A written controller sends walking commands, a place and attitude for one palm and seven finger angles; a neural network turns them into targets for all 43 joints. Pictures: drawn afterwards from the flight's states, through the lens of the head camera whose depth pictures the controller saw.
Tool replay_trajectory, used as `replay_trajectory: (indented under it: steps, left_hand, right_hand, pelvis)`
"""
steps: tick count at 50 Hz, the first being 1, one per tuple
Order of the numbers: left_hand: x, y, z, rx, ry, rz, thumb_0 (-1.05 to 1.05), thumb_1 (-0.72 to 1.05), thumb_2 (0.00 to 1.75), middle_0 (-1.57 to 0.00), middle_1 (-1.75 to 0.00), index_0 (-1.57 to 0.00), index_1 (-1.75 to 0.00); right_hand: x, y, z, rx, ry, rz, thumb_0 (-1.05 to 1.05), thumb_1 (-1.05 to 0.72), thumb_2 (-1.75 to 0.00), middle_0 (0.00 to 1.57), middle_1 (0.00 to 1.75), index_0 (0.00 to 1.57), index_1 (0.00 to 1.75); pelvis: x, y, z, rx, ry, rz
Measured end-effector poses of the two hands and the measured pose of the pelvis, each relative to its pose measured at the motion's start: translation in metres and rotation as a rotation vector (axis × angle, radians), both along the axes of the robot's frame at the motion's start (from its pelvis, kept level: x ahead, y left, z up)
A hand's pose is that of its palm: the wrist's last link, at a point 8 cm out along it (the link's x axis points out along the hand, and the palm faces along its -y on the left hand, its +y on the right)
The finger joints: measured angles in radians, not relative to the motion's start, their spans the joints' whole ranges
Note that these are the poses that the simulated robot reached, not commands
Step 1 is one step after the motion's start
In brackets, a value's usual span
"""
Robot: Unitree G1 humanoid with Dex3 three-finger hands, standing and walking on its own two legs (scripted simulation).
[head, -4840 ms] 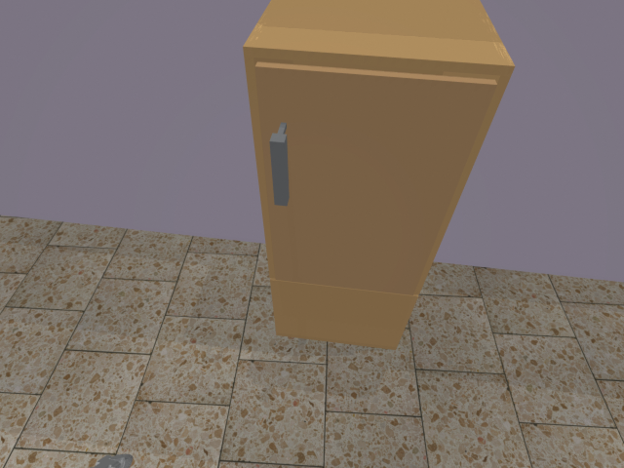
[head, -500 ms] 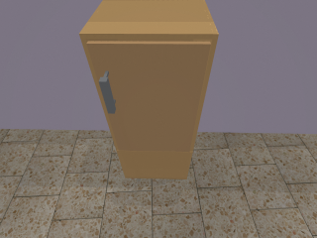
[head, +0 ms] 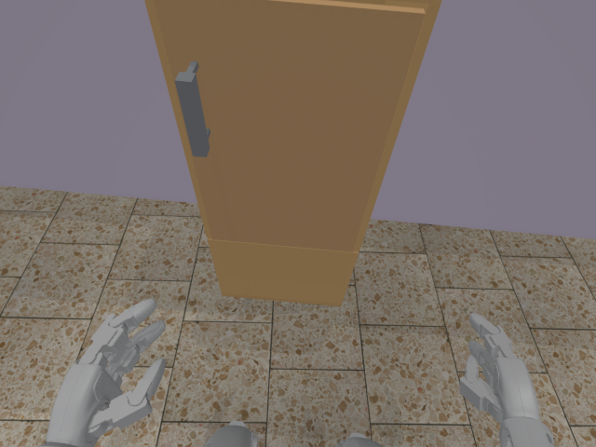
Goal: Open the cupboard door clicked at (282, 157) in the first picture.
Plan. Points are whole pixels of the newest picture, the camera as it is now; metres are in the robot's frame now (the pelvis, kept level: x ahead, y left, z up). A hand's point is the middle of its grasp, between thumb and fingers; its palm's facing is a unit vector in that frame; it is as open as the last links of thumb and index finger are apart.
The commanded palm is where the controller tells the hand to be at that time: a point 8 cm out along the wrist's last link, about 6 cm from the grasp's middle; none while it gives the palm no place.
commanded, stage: raise the hand with hooked fingers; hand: left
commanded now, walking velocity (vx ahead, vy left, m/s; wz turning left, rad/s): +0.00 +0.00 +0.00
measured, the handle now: (197, 110) +0.60 +0.23 +0.10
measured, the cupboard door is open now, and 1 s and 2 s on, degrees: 0 0 0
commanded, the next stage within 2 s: move the hooked fingers beside the handle in 1.70 s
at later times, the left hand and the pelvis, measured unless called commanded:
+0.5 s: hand (87, 337) +0.22 +0.26 +0.07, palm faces +0.09 -0.99 -0.06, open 11.4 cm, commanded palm +0.19 +0.30 +0.07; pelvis -0.01 +0.02 +0.00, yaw +0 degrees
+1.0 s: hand (64, 282) +0.27 +0.29 +0.10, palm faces +0.03 -1.00 -0.05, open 13.8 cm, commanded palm +0.25 +0.34 +0.11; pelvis +0.01 +0.03 +0.02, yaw +1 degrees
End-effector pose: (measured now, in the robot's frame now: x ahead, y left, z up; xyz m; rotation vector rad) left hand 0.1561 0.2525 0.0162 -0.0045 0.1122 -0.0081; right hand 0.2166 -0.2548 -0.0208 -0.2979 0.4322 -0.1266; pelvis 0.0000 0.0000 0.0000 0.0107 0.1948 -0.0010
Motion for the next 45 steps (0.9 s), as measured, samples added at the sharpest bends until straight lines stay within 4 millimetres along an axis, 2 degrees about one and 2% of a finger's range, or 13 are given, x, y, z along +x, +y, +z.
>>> replay_trajectory:
  steps: [3,6,10,13,17,21,25,29,33,39,42,45]
  left_hand:
    - [-0.024,0.013,-0.011,-0.010,0.023,0.087,0.01,0.57,0.76,-0.23,-0.52,-0.23,-0.52]
    - [-0.027,0.025,0.003,0.034,-0.070,0.142,0.01,0.49,0.73,-0.23,-0.56,-0.23,-0.57]
    - [-0.002,0.025,0.029,0.077,-0.203,0.065,0.01,0.40,0.69,-0.23,-0.62,-0.23,-0.63]
    - [0.027,0.019,0.035,0.077,-0.174,-0.054,0.01,0.33,0.66,-0.24,-0.66,-0.24,-0.67]
    - [0.046,0.022,0.033,0.035,-0.021,-0.101,0.01,0.24,0.62,-0.24,-0.72,-0.25,-0.73]
    - [0.043,0.040,0.043,0.033,0.004,0.008,0.00,0.15,0.58,-0.25,-0.78,-0.26,-0.79]
    - [0.036,0.059,0.054,0.072,-0.073,0.096,0.00,0.05,0.54,-0.26,-0.84,-0.26,-0.85]
    - [0.040,0.064,0.049,0.078,-0.090,0.061,0.00,-0.04,0.50,-0.26,-0.90,-0.27,-0.91]
    - [0.053,0.062,0.045,0.055,-0.063,-0.021,0.00,-0.13,0.46,-0.27,-0.96,-0.27,-0.97]
    - [0.070,0.075,0.072,0.057,-0.134,0.012,-0.01,-0.27,0.40,-0.28,-1.05,-0.29,-1.06]
    - [0.075,0.084,0.085,0.068,-0.156,0.047,-0.01,-0.34,0.37,-0.29,-1.10,-0.29,-1.11]
    - [0.079,0.090,0.089,0.072,-0.125,0.051,-0.01,-0.40,0.35,-0.29,-1.14,-0.30,-1.14]
  right_hand:
    - [0.009,0.005,-0.009,-0.019,-0.006,0.030,0.01,-0.90,-0.89,0.20,0.30,0.20,0.30]
    - [0.008,0.017,-0.026,-0.018,0.028,0.059,0.01,-0.90,-0.89,0.20,0.30,0.20,0.30]
    - [-0.009,0.037,-0.052,0.030,0.101,0.073,0.01,-0.90,-0.89,0.20,0.30,0.20,0.30]
    - [-0.033,0.049,-0.066,0.086,0.162,0.042,0.01,-0.90,-0.89,0.21,0.30,0.20,0.30]
    - [-0.069,0.053,-0.068,0.143,0.234,-0.040,0.01,-0.90,-0.89,0.21,0.30,0.20,0.30]
    - [-0.095,0.047,-0.061,0.135,0.278,-0.099,0.01,-0.90,-0.89,0.21,0.30,0.20,0.30]
    - [-0.105,0.035,-0.056,0.078,0.307,-0.100,0.01,-0.90,-0.89,0.21,0.30,0.20,0.30]
    - [-0.101,0.026,-0.051,0.021,0.307,-0.086,0.01,-0.90,-0.89,0.21,0.30,0.20,0.30]
    - [-0.087,0.024,-0.039,-0.005,0.261,-0.090,0.01,-0.90,-0.89,0.21,0.30,0.20,0.30]
    - [-0.062,0.038,-0.017,0.012,0.172,-0.067,0.01,-0.90,-0.89,0.21,0.30,0.20,0.30]
    - [-0.051,0.048,-0.012,0.033,0.152,-0.036,0.01,-0.90,-0.89,0.21,0.30,0.20,0.30]
    - [-0.043,0.056,-0.012,0.053,0.151,-0.009,0.01,-0.90,-0.89,0.21,0.30,0.20,0.30]
  pelvis:
    - [-0.002,-0.001,-0.012,-0.019,0.011,0.015]
    - [-0.006,-0.001,-0.021,-0.040,0.014,0.031]
    - [-0.013,0.001,-0.026,-0.063,0.013,0.043]
    - [-0.017,0.005,-0.023,-0.065,0.014,0.038]
    - [-0.017,0.010,-0.011,-0.051,0.010,0.017]
    - [-0.013,0.016,0.000,-0.040,0.005,0.001]
    - [-0.011,0.020,0.003,-0.042,0.003,0.008]
    - [-0.012,0.025,0.002,-0.049,0.000,0.019]
    - [-0.010,0.029,0.005,-0.054,-0.010,0.018]
    - [-0.001,0.032,0.014,-0.056,-0.032,0.013]
    - [0.003,0.034,0.018,-0.057,-0.039,0.017]
    - [0.006,0.035,0.021,-0.057,-0.043,0.020]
